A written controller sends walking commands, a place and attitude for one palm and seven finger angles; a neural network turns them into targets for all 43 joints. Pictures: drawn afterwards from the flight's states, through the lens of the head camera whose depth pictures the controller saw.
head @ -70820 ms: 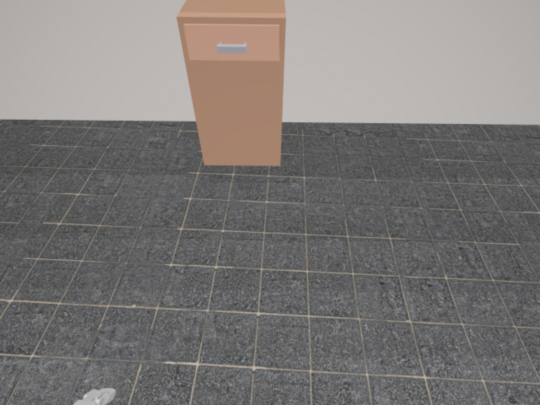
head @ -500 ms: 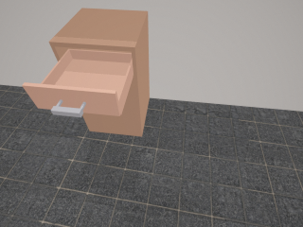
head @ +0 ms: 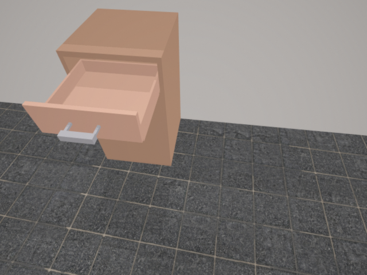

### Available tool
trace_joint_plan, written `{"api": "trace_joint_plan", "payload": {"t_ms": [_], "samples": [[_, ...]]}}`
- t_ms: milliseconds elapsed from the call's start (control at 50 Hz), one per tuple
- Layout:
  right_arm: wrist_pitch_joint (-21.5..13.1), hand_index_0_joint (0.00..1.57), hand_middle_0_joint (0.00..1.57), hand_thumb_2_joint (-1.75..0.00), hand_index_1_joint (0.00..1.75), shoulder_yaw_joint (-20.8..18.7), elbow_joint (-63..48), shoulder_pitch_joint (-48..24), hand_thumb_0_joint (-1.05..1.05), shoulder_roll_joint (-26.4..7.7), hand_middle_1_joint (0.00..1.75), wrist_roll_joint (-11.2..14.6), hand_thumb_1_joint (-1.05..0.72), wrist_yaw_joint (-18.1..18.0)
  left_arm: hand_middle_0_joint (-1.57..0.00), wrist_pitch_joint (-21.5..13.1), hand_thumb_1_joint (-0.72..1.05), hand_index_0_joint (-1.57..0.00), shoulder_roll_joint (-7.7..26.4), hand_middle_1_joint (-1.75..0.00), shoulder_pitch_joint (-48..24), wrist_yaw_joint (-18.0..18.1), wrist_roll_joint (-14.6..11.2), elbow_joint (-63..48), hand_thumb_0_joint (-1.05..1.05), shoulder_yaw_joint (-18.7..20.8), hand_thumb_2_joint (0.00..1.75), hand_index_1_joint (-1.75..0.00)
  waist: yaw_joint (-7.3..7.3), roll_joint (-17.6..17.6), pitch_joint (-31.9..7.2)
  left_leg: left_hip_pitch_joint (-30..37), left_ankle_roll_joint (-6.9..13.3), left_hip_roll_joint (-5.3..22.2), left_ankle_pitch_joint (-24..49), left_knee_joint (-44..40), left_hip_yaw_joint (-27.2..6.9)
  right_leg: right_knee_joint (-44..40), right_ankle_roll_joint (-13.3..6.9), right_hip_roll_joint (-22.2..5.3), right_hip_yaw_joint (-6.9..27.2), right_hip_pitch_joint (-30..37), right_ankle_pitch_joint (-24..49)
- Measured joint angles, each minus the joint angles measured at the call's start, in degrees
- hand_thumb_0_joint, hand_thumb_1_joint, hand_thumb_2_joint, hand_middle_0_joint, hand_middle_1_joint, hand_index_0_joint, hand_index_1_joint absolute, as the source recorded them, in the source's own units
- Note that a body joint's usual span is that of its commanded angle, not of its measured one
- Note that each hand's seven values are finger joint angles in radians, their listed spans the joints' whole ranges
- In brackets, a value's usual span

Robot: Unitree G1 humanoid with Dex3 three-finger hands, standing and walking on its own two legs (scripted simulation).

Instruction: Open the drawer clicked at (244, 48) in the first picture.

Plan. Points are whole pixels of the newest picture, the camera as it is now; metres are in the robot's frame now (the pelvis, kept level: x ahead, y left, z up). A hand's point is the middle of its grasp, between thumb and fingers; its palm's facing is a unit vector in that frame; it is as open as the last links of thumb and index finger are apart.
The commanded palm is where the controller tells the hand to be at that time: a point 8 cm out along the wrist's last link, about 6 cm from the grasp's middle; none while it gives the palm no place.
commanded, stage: stand and wait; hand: left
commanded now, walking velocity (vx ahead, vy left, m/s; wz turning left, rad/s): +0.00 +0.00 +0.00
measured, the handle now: (80, 132) +0.55 +0.38 -0.09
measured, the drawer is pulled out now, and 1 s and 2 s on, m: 0.30 0.30 0.30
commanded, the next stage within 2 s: none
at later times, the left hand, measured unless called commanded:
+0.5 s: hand out of the picture +0.02 +0.17 -0.17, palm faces +0.04 -0.98 -0.22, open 7.3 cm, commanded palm none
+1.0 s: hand out of the picture +0.03 +0.16 -0.17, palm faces +0.04 -0.97 -0.22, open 7.3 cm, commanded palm none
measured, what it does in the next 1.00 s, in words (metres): stands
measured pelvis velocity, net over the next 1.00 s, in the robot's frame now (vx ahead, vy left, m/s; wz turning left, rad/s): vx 0.02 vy -0.01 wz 0.00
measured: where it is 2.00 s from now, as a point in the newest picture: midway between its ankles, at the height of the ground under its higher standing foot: outside the picture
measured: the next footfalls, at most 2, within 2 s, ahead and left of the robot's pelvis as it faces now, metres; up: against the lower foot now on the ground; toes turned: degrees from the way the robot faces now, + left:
none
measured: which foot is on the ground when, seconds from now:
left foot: down 0.00-1.00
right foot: down 0.00-1.00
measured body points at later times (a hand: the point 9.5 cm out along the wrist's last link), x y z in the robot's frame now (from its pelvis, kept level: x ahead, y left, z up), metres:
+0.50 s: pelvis +0.01 -0.01 +0.00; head +0.04 -0.02 +0.45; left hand +0.02 +0.22 -0.15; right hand +0.00 -0.22 -0.17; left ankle +0.00 +0.13 -0.74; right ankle +0.00 -0.09 -0.74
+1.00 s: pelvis +0.02 -0.01 +0.00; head +0.05 -0.02 +0.45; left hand +0.03 +0.22 -0.15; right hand +0.02 -0.23 -0.17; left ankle +0.00 +0.13 -0.74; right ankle +0.00 -0.09 -0.74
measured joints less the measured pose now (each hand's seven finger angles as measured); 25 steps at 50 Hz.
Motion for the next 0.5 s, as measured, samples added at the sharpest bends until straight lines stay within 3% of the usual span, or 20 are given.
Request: {"api": "trace_joint_plan", "payload": {"t_ms": [500], "samples": [[0.0, 0.20, 0.20, -0.90, 0.29, 0.1, 0.3, -0.9, 0.01, -0.4, 0.30, 0.0, -0.91, -0.1, -0.20, 0.0, 0.92, -0.20, 0.6, -0.29, -1.3, 0.0, -0.1, 0.1, 0.00, 0.2, 0.90, -0.30, -0.04, 0.5, 0.3, 1.0, -0.8, 0.5, -0.4, -1.0, -0.2, -0.6, -0.6, 0.6, -0.2, 0.9, -0.7]]}}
